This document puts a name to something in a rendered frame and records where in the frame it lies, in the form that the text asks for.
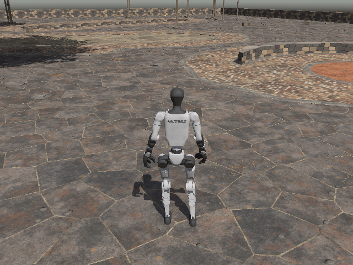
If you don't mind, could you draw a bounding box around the robot left upper arm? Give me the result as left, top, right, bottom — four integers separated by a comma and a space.
151, 112, 165, 141

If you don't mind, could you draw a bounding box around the left robot shin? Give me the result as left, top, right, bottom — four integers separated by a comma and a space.
162, 182, 170, 217

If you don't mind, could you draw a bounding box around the left robot hand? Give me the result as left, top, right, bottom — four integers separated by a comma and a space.
143, 154, 155, 168

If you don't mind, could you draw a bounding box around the robot right upper arm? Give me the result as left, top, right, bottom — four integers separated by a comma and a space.
189, 112, 202, 142

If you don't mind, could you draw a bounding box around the left robot forearm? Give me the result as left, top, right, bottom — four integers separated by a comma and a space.
145, 133, 156, 157

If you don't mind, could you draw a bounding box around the left robot thigh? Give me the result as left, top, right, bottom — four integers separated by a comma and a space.
157, 153, 171, 191

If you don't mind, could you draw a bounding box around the right robot hand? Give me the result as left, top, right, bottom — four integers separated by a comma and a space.
195, 153, 207, 164

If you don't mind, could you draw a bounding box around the right robot forearm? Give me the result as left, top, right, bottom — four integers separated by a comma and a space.
196, 133, 206, 155

